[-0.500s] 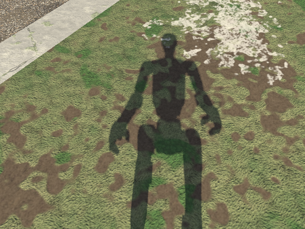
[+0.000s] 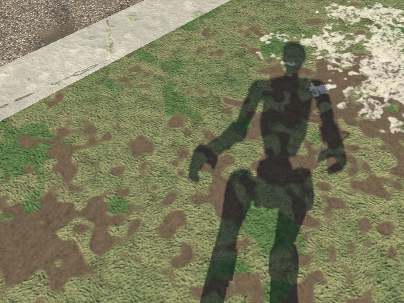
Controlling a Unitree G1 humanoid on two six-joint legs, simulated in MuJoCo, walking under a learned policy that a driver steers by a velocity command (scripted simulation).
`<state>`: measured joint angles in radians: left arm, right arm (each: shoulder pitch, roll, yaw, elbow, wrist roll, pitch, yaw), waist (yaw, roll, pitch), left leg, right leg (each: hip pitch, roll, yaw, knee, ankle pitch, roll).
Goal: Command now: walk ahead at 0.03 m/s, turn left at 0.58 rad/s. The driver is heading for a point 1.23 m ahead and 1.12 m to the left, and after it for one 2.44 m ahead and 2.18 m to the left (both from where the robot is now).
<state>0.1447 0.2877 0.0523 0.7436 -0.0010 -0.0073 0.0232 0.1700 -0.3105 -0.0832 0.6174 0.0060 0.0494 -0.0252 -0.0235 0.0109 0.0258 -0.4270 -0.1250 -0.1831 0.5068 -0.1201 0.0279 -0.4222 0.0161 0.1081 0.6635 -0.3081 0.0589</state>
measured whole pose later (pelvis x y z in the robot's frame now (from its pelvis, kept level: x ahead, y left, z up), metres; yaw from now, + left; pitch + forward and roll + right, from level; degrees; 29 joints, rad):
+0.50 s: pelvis +0.00 +0.00 +0.00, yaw +18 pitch +2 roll +0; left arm 0.15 0.31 0.08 0.73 0.01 0.01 0.02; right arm 0.16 -0.30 -0.08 0.58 0.01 0.07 0.01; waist 0.02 -0.03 0.05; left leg -0.30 -0.01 0.01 0.57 -0.29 0.03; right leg -0.36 -0.12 -0.10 0.76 -0.46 0.06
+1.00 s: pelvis +0.00 -0.01 +0.01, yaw +36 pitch +1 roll +0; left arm 0.15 0.28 0.08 0.70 0.03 -0.01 0.01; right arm 0.16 -0.34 -0.09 0.61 0.02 0.05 -0.02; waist -0.01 0.05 0.04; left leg -0.46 -0.12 -0.17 0.93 -0.49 -0.02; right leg -0.27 0.02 0.02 0.50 -0.25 -0.02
